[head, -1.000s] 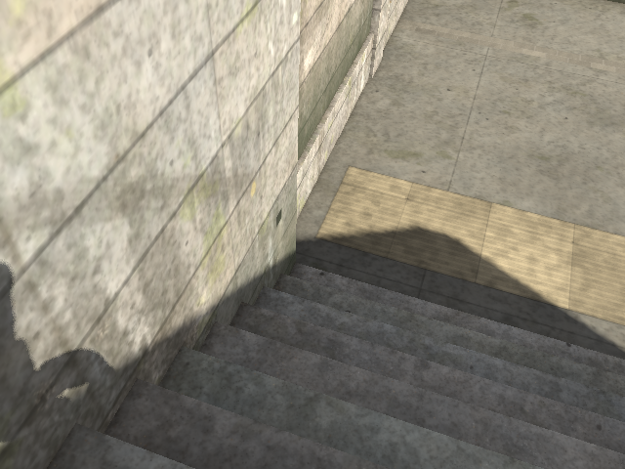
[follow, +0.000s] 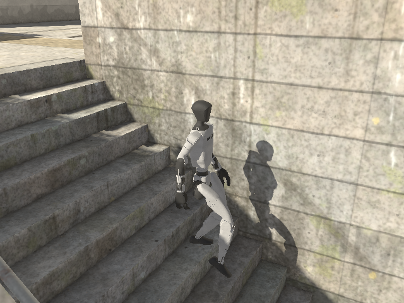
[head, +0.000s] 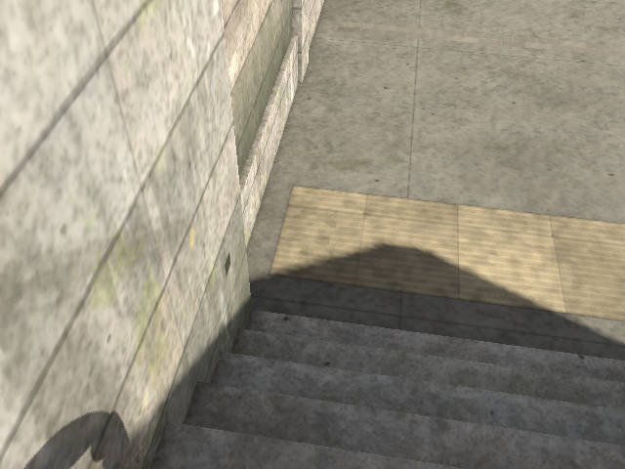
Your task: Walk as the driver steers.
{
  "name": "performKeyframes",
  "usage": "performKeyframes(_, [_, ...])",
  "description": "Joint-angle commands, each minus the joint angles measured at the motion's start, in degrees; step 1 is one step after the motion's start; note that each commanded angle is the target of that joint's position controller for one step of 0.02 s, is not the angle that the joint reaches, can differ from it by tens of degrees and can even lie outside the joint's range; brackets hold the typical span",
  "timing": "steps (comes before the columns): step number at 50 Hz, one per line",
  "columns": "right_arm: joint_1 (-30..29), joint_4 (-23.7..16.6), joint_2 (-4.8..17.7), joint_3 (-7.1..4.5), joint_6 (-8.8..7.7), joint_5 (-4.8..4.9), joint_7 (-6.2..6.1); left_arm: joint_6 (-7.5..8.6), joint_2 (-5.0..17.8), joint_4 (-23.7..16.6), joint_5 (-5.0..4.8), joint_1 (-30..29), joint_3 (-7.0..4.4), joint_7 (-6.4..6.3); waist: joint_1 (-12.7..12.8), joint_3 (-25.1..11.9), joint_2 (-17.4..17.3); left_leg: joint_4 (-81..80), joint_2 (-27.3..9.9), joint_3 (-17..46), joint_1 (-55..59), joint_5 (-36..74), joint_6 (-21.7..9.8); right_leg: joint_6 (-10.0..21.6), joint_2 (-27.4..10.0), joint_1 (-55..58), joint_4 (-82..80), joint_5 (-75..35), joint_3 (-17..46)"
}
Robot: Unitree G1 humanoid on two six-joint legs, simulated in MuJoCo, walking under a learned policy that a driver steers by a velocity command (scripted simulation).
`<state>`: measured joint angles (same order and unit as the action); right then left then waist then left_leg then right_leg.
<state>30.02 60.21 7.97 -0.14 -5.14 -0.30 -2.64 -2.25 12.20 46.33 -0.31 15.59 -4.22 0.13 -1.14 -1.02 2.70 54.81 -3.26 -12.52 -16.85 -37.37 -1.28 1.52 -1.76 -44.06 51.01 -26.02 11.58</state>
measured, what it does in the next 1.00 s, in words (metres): goes down, turning right: right foot 0.19 m lower, then left foot 0.19 m lower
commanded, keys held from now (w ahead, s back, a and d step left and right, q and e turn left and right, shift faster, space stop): w+e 1.00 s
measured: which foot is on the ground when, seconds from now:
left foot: down 0.00-0.18, up 0.20-0.60, down 0.62-1.00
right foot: up 0.00-0.16, down 0.18-0.64, up 0.66-1.00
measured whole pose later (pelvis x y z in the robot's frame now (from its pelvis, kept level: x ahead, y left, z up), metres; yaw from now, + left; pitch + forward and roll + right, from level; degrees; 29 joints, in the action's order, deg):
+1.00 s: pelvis +0.47 -0.10 -0.36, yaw -35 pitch +0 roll +2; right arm 35.3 60.3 6.5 0.2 -4.7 -1.2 -2.2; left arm -1.1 10.7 44.3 -2.6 11.5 -3.1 1.3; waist -4.3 -2.3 2.1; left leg 45.8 0.1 -7.6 -10.1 -35.2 -1.3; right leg 4.5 -0.8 -49.8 60.1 -16.0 12.9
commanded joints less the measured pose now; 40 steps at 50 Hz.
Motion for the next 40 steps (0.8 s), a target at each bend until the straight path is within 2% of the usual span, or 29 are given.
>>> performKeyframes(1, [-1.81, -4.20, 9.30, -1.89, -0.27, 0.17, -0.66, -0.15, 0.97, -2.48, -0.07, -1.89, 0.32, 1.85, 0.71, 7.59, -5.24, -9.87, -11.78, 9.27, -12.85, 13.47, -5.39, 0.34, 0.46, 9.52, -2.35, -9.99, -4.42])
performKeyframes(5, [1.41, -4.47, 8.08, -3.19, 0.85, 1.24, -0.10, -1.04, 2.50, -4.60, 0.20, -7.66, -0.05, 2.58, -4.75, 9.68, -8.29, 2.65, -16.90, 12.71, 0.17, 21.16, -3.61, 1.81, -0.41, -0.27, -1.70, 3.98, -7.75])
performKeyframes(6, [-1.53, -5.64, 8.78, -3.61, 2.12, 1.23, -0.19, -0.44, 2.88, -5.49, -1.66, -9.61, -0.08, 2.74, -5.14, 10.29, -6.21, 5.17, -15.73, 9.41, -0.43, 24.50, -2.01, 2.16, 0.11, 4.31, -13.65, 11.00, -13.33])
performKeyframes(7, [-4.08, -4.63, 11.72, -4.59, 3.11, 0.89, -0.06, -0.29, 4.06, -3.05, -2.45, -3.11, -1.31, 2.57, -1.02, 5.83, -9.30, 12.16, -15.38, 8.06, -5.94, 33.84, -2.18, 3.85, -0.04, 22.26, -16.49, 11.86, -14.38])
performKeyframes(8, [-10.66, -4.79, 14.88, -5.35, 1.73, 1.52, 0.43, -0.17, 9.10, 3.78, -1.56, 14.65, -3.76, 2.28, 8.80, -2.51, -11.18, 26.57, -16.13, 6.95, -14.28, 48.67, -1.14, 5.46, 2.14, 44.83, -6.68, 5.34, -17.03])
performKeyframes(9, [-16.57, -6.49, 13.87, -5.53, 1.03, 3.51, -0.16, 1.44, 9.54, 4.54, -0.24, 22.76, -3.96, 2.29, 16.07, -1.01, -1.20, 54.11, -7.72, 3.91, -11.66, 38.78, 2.43, 11.88, -1.51, 45.65, -35.53, 3.96, -11.49])
performKeyframes(10, [-7.58, -7.76, 5.16, -4.22, -0.20, 0.13, 0.30, 2.95, 14.72, 8.63, 0.73, 23.41, -3.55, 2.64, 8.71, 1.42, 25.51, 77.53, 2.51, 5.71, -40.99, -14.43, 4.83, 15.73, -5.46, 61.34, -13.33, -32.45, -3.68])
performKeyframes(11, [-4.52, -9.93, 7.11, -3.79, -1.29, 0.78, 1.41, 2.80, 10.70, 7.24, -0.33, 22.15, -2.02, 2.56, 6.58, -8.08, 27.19, 73.71, 0.43, 14.23, -47.28, -14.20, 3.87, 18.67, -8.36, 65.84, -9.76, -31.53, 4.08])
performKeyframes(13, [-12.45, -13.51, 8.98, -4.87, -0.12, 1.99, 0.61, 2.11, 7.57, 6.12, -1.10, 16.80, -1.01, 2.46, 4.29, -5.52, -3.82, 62.56, -1.96, 14.30, -50.21, -0.27, 0.94, 16.11, -8.88, 51.73, -12.55, 0.15, 7.92])
performKeyframes(14, [-14.05, -16.40, 5.09, -3.76, 0.38, 2.28, -0.12, 1.64, 11.57, 5.35, -1.78, 13.57, -2.08, 2.25, 1.80, -6.75, -3.87, 60.22, -1.91, 15.26, -52.49, 0.85, 1.49, 21.12, -14.15, 46.82, -16.15, 14.15, 21.14])
performKeyframes(15, [-16.29, -17.78, 3.58, -3.14, 0.74, 4.30, -0.06, 2.59, 9.12, 5.56, 0.46, 12.37, -0.80, 2.22, 0.13, -4.78, -2.43, 44.67, -4.74, 21.89, -54.64, 14.48, 1.17, 20.89, -18.63, 39.91, -18.97, 26.97, 28.19])
performKeyframes(16, [-18.54, -17.99, 5.18, -3.24, 1.44, 3.91, -0.24, 3.15, 6.38, 4.37, 1.22, 10.41, 0.03, 1.77, 0.11, -0.97, -2.00, 39.92, -4.66, 22.42, -54.94, 18.13, 1.69, 19.84, -16.90, 35.19, -18.85, 28.51, 29.54])
performKeyframes(17, [-19.51, -19.06, 9.82, -4.71, 1.96, 1.48, -1.17, 4.23, 3.01, 0.30, 0.57, 0.14, 1.76, -0.50, -3.82, 4.15, -6.05, 23.44, -3.69, 20.94, -41.86, 29.41, 4.00, 15.74, -9.10, 17.27, -17.90, 23.86, 19.45])
performKeyframes(18, [-19.70, -19.59, 8.36, -4.54, 1.81, -1.96, -1.70, 4.71, 5.91, -0.33, 0.35, -2.83, 0.99, -2.10, -4.65, 2.46, -3.47, 13.91, -2.01, 17.67, -31.28, 34.62, 5.30, 14.44, -4.91, 10.93, -17.68, 15.48, 14.61])
performKeyframes(19, [-11.35, -15.58, 7.41, -4.53, 1.36, -2.23, -0.80, 4.70, 9.06, 1.18, 1.70, -1.00, 0.11, -2.84, -6.24, -3.54, 0.82, 17.73, 0.12, 16.33, -19.20, 46.61, 5.48, 13.80, -3.83, 8.75, -15.58, 10.27, 12.33])
performKeyframes(21, [-17.18, -18.37, 10.47, -5.53, 0.60, -0.08, 1.01, 6.10, 4.99, 4.39, -1.22, 7.50, 0.92, -3.82, -2.32, -1.22, 1.41, 6.20, 0.10, 21.51, -29.29, 60.38, 3.88, 13.27, -1.60, 20.60, -9.13, 25.89, 13.84])
performKeyframes(22, [-22.59, -20.73, 9.65, -4.94, 0.63, -0.56, 1.31, 6.19, 2.36, 4.43, -3.06, 8.06, 1.61, -4.93, -1.09, 2.10, -2.24, -8.75, 0.85, 21.43, -25.06, 67.93, 4.24, 12.62, 1.87, 16.29, -7.12, 36.69, 10.20])
performKeyframes(24, [-30.38, -24.98, 5.07, -3.49, 1.28, -1.38, 2.32, 4.96, 3.21, 4.72, -2.35, 10.03, 1.39, -5.33, 3.36, 2.74, -2.89, -20.96, 4.58, 16.92, -9.68, 72.25, 4.66, 11.09, 5.04, 7.81, -7.43, 47.15, 7.66])
performKeyframes(25, [-30.16, -26.31, 4.99, -3.52, 1.57, -0.23, 2.64, 4.31, 4.00, 4.15, -2.07, 9.45, 0.98, -5.30, 3.48, 3.28, 0.83, -22.03, 4.46, 17.62, -7.98, 69.04, 4.74, 11.90, 5.03, 8.17, -5.19, 48.88, 9.61])
performKeyframes(28, [-9.29, -18.83, 11.16, -5.58, 1.48, -0.09, 4.08, 3.47, 3.81, 2.02, -1.31, 5.06, 0.49, -4.11, -3.99, -0.56, 5.97, -9.72, 3.43, 20.71, -1.11, 62.91, 2.00, 11.55, 4.69, 12.50, 9.93, 41.84, 15.47])
performKeyframes(29, [-12.96, -20.67, 10.02, -4.93, 1.07, 0.50, 3.04, 2.63, -0.02, 0.97, -2.65, 8.62, 1.70, -4.54, -0.26, 5.10, 0.84, -35.40, 0.45, 20.86, -9.57, 48.41, 2.00, 10.08, 6.42, 25.40, 12.14, 38.66, 12.93])
performKeyframes(31, [-0.13, -14.31, 11.55, -7.19, -0.24, 0.08, 4.01, 2.31, -0.07, 6.01, -1.16, 9.48, 1.71, -5.23, -5.21, 2.96, 2.92, -43.18, -5.62, 20.50, 12.88, 57.70, -1.66, 9.28, 8.61, 16.69, 31.59, 34.68, 14.84])
performKeyframes(32, [16.63, -9.00, 11.17, -6.86, -0.10, -1.31, 4.80, 3.26, -3.21, 7.10, -1.13, 7.04, 1.96, -3.32, -12.42, -2.12, -5.96, -26.00, -9.01, 22.12, 34.41, 77.30, -3.49, 5.96, 17.44, -2.46, 59.62, 53.75, 9.70])
performKeyframes(33, [15.64, -7.49, 8.86, -4.82, -0.12, -0.82, 6.50, 4.32, -6.72, 6.17, -2.26, 18.22, 2.24, -1.52, -3.15, -4.24, -22.08, -10.01, -13.49, 28.39, 43.44, 88.25, -6.58, 4.33, 19.51, -20.81, 78.55, 78.78, 7.70])
performKeyframes(34, [13.89, -6.72, 8.81, -4.74, 0.98, 0.95, 7.07, 5.03, -4.51, 5.18, -4.00, 20.67, 2.16, -0.90, -1.46, -5.09, -29.41, -14.65, -17.06, 35.47, 41.06, 83.86, -7.65, 3.41, 15.64, -27.16, 79.70, 74.42, 6.44])
performKeyframes(35, [12.87, -6.84, 10.61, -5.01, 1.54, 1.34, 7.21, 4.58, 0.00, 2.81, -4.98, 15.47, 1.39, -1.78, -1.86, -3.98, -24.95, -21.23, -21.26, 39.80, 34.67, 59.51, -11.65, 2.11, 12.46, -30.43, 81.51, 70.13, 1.03])
performKeyframes(36, [7.34, -6.39, 10.45, -4.55, 1.79, -0.29, 7.07, 2.66, 2.80, 0.28, -6.11, 6.83, 1.06, -2.88, -0.90, -0.52, -9.62, -30.71, -21.92, 46.90, 20.02, 18.77, -14.00, 3.73, 5.23, -27.99, 69.74, 57.55, 0.52])
performKeyframes(37, [1.39, -7.03, 8.36, -3.17, 1.95, -1.02, 6.04, 0.61, 2.10, -2.46, -5.43, -0.62, 1.47, -3.59, 0.01, 7.58, -1.60, -36.79, -20.84, 47.79, 5.10, 3.24, -13.63, 3.97, 3.05, -26.23, 67.16, 52.91, -0.49])
performKeyframes(40, [-7.19, -6.42, 5.01, -0.72, -0.08, -2.04, 3.52, 0.29, 1.71, -2.62, -1.82, 2.14, 1.06, -3.87, 4.96, 11.87, -5.68, -31.85, -11.21, 34.01, -11.48, 11.97, -6.09, 3.89, 0.68, -18.44, 48.12, 34.63, 2.17])
Velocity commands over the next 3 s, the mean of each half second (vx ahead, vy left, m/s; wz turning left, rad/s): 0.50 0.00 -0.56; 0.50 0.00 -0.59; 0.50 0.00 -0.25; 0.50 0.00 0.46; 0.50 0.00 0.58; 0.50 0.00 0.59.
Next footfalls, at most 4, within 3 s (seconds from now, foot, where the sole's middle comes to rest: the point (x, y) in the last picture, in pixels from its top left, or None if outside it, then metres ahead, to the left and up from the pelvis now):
0.18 right None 0.17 -0.14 -0.90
0.62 left None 0.47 0.02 -1.09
1.24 right None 0.63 -0.42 -1.28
1.80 left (416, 444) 0.91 -0.36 -1.47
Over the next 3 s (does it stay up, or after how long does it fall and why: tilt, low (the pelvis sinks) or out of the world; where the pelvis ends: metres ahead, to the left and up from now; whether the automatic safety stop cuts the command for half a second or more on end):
stays up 1.32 -0.53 -1.10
